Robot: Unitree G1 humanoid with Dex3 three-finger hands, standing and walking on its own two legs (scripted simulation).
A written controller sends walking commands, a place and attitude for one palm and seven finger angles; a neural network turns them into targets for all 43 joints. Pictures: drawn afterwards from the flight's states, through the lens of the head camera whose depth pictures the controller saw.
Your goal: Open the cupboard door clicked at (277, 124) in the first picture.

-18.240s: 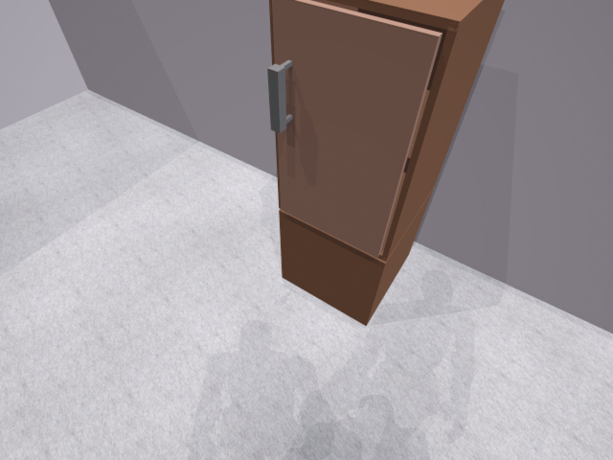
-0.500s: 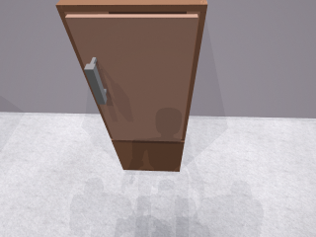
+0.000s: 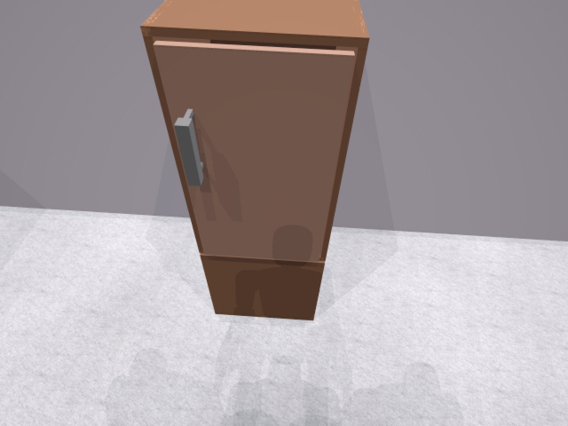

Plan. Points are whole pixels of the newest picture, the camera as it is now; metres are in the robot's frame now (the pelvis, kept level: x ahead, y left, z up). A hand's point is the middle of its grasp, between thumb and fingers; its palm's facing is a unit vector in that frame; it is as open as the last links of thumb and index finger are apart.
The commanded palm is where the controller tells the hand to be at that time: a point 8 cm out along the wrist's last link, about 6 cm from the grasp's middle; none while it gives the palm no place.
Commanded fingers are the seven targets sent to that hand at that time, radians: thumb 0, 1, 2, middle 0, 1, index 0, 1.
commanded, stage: come to a stop and stand still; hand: left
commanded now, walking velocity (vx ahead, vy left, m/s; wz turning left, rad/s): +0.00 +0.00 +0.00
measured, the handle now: (192, 147) +0.60 +0.22 +0.06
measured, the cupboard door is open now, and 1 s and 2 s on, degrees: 0 0 0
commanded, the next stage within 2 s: look again from close up in 0.16 s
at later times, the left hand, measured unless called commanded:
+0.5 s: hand out of the picture +0.03 +0.20 -0.19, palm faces +0.05 -0.98 -0.18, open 7.4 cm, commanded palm none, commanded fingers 0.00 0.90 0.90 -0.20 -0.30 -0.20 -0.30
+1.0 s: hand out of the picture +0.11 +0.25 -0.12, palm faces +0.20 -0.96 -0.20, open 7.4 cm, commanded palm +0.12 +0.28 -0.06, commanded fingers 0.00 0.76 0.84 -0.21 -0.39 -0.21 -0.39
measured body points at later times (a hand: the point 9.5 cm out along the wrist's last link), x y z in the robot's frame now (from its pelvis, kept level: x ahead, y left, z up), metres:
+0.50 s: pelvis +0.02 +0.03 -0.01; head -0.01 +0.04 +0.44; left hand +0.03 +0.25 -0.17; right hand +0.02 -0.20 -0.16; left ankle +0.02 +0.12 -0.74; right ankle +0.05 -0.09 -0.74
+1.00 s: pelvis +0.02 +0.05 -0.01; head +0.01 +0.06 +0.44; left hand +0.10 +0.30 -0.11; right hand +0.06 -0.18 -0.14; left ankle +0.02 +0.12 -0.74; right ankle +0.05 -0.08 -0.74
